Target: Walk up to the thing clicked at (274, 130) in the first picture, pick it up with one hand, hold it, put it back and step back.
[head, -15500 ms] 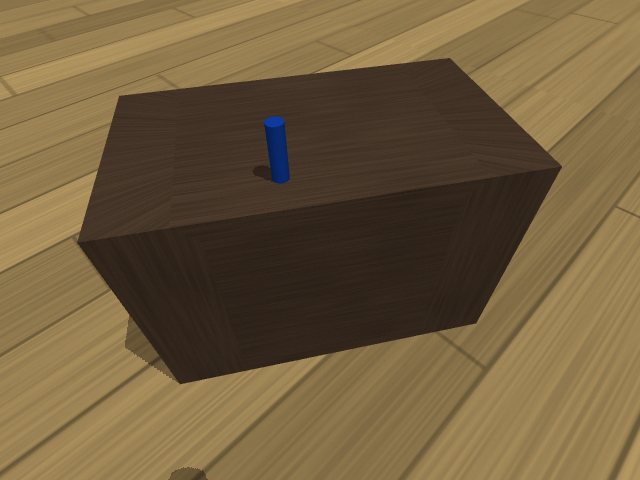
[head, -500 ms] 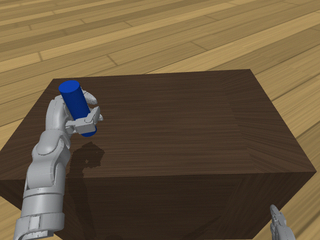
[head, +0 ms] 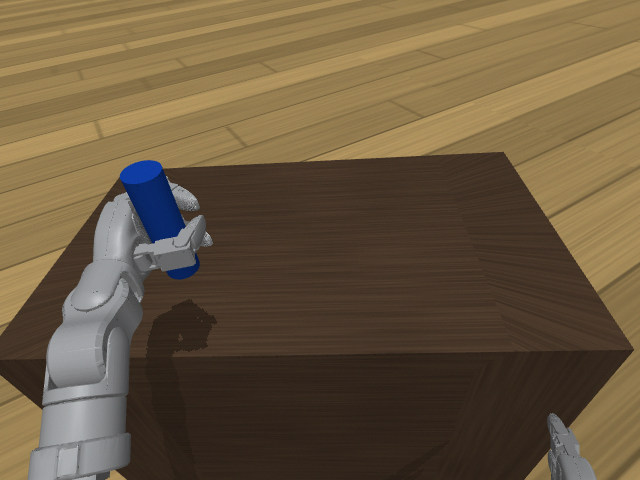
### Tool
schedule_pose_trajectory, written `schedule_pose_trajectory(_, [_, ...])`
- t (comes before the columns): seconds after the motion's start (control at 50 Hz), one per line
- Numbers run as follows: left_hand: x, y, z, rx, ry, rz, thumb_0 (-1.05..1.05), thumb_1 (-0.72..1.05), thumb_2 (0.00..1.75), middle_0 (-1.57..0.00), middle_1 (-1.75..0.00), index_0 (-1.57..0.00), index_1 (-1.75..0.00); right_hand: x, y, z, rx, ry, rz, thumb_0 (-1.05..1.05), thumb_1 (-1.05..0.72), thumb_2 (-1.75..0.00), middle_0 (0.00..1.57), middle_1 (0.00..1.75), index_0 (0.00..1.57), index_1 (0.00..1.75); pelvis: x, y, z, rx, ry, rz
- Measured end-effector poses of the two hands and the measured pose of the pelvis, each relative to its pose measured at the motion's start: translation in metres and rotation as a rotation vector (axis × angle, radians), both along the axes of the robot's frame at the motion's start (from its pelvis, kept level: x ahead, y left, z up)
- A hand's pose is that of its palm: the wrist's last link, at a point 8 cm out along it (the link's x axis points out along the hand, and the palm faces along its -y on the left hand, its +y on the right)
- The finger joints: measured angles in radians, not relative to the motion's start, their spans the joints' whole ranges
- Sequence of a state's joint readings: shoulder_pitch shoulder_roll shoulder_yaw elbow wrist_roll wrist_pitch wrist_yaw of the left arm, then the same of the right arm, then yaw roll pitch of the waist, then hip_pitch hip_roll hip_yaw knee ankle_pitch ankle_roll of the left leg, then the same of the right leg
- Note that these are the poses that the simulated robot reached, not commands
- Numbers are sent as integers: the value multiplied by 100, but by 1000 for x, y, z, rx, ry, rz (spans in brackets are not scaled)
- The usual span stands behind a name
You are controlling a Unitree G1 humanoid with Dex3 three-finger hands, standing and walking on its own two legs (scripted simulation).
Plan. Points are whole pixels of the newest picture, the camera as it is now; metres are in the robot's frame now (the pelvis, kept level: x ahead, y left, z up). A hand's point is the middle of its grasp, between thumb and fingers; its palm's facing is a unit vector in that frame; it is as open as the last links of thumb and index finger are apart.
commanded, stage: hold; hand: left
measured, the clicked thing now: (164, 225) +0.35 +0.19 +0.22
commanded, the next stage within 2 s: none
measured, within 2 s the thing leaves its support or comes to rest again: neither
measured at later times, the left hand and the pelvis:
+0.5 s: hand (177, 223) +0.33 +0.17 +0.23, palm faces +0.07 -1.00 -0.01, open 5.0 cm; pelvis +0.00 +0.00 +0.00, yaw +0 degrees
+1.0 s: hand (171, 220) +0.33 +0.17 +0.23, palm faces +0.08 -1.00 -0.01, open 5.0 cm; pelvis +0.00 +0.00 +0.00, yaw +0 degrees
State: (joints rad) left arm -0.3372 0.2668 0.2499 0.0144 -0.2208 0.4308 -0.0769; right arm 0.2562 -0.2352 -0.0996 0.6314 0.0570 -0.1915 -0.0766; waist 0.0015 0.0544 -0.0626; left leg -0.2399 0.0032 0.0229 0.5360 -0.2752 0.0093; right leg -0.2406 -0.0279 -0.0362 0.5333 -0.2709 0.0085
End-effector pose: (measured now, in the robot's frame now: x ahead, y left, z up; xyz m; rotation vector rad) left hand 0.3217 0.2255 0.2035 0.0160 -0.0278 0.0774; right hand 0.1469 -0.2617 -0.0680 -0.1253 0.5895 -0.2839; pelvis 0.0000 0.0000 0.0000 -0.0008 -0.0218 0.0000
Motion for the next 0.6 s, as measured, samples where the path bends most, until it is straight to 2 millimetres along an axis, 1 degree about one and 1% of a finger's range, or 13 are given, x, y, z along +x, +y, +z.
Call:
schedule_pose_trajectory(0.34, [-11,-3,16,1,-20,-5,-2,16,119,-103,-118,-104,-119,6,4,-1,15,-16,15,-1,53,-5,5,6,5,5,1,0,2,-1,-11,3])
schedule_pose_trajectory(0.6, [-13,-8,24,-7,-24,-12,-2,17,119,-103,-118,-104,-119,10,4,3,18,-37,28,-1,53,-5,5,6,5,5,4,-1,2,0,-16,4])
